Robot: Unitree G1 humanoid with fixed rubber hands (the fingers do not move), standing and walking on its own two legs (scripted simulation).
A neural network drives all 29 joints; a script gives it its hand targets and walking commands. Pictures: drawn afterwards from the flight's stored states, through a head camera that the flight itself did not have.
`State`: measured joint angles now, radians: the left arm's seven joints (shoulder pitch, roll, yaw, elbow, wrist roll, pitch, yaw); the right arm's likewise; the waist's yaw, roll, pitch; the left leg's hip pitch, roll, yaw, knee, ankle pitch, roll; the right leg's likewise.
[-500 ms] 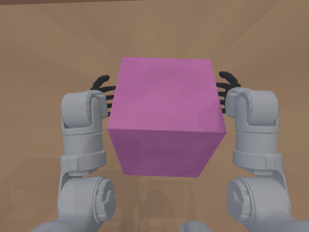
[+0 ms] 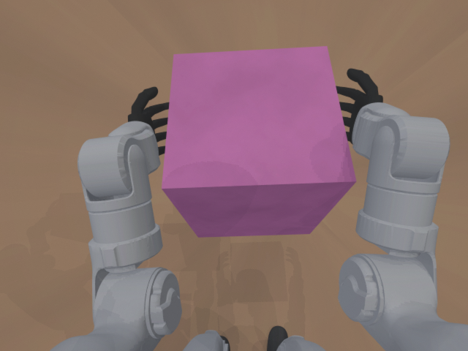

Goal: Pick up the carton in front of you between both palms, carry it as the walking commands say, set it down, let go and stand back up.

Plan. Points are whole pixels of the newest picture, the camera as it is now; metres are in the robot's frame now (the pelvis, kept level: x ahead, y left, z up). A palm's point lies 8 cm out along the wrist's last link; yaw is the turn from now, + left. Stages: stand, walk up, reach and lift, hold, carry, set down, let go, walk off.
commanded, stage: carry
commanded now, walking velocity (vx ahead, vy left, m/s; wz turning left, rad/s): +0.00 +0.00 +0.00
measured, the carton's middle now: (251, 157) +0.41 +0.02 +0.07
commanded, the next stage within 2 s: none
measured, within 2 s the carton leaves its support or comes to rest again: neither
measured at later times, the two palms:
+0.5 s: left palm (156, 130) +0.42 +0.16 +0.13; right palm (361, 134) +0.41 -0.13 +0.13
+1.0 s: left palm (145, 140) +0.39 +0.17 +0.14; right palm (360, 141) +0.39 -0.13 +0.14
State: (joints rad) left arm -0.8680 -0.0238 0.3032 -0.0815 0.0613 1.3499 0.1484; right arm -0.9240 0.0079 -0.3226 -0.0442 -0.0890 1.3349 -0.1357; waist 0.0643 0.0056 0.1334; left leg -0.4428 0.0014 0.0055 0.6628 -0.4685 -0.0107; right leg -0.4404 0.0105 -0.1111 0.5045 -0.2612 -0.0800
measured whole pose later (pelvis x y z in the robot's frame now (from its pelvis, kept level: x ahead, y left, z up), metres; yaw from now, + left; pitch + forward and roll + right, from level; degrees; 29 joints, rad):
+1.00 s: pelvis +0.05 +0.03 +0.00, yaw +0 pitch +0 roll +0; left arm -0.69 0.01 0.17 0.28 0.06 1.26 0.12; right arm -0.69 -0.02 -0.20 0.29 -0.07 1.23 -0.11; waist 0.01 0.00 -0.09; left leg -0.23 -0.01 0.04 0.52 -0.40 0.02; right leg -0.27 -0.01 -0.10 0.55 -0.38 -0.02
